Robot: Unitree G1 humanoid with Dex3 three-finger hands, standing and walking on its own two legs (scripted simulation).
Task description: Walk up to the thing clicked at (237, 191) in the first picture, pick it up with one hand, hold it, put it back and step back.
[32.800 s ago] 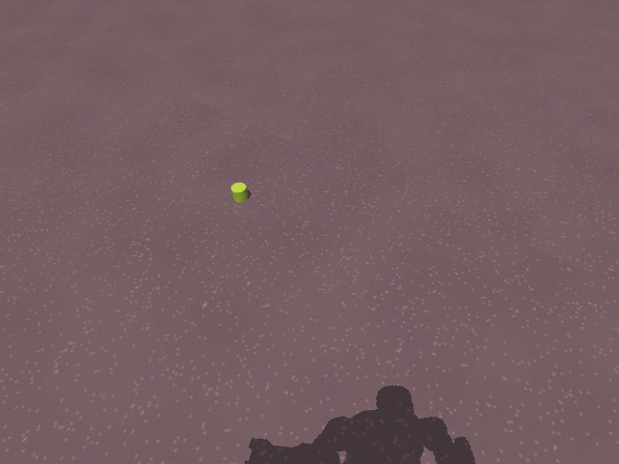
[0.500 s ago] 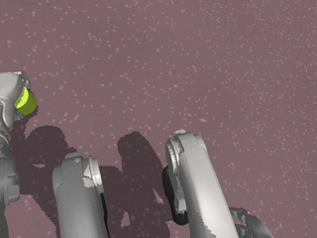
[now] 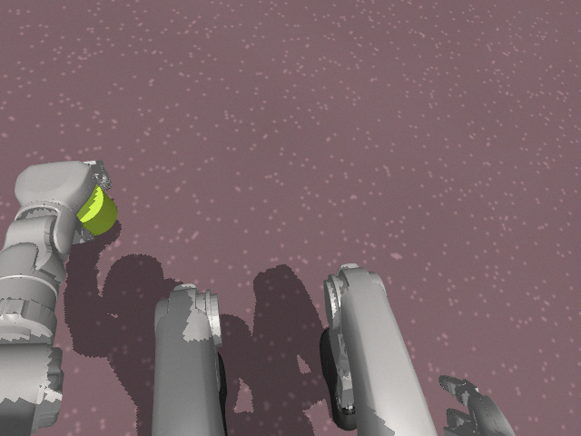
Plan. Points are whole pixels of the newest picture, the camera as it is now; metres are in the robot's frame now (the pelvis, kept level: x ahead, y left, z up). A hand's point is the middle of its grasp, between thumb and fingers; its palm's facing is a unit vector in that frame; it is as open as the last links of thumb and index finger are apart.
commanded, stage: lift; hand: left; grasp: from above
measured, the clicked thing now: (85, 207) +0.45 +0.29 -0.14
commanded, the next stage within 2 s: hold in 1.18 s
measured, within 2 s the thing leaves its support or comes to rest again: neither
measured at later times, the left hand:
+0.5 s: hand out of the picture +0.37 +0.26 +0.10, palm faces -0.42 -0.10 -0.90, open 9.6 cm
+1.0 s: hand out of the picture +0.36 +0.24 +0.22, palm faces -0.43 -0.09 -0.90, open 9.6 cm
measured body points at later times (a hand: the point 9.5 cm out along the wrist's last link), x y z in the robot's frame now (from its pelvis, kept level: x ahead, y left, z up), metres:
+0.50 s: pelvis +0.01 +0.00 +0.17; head +0.13 +0.01 +0.60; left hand +0.38 +0.26 +0.15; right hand +0.15 -0.26 +0.04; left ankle +0.09 +0.13 -0.38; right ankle +0.11 -0.15 -0.38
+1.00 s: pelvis +0.05 -0.01 +0.29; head +0.11 -0.01 +0.74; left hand +0.38 +0.24 +0.27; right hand +0.16 -0.27 +0.17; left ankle +0.08 +0.13 -0.38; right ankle +0.10 -0.15 -0.38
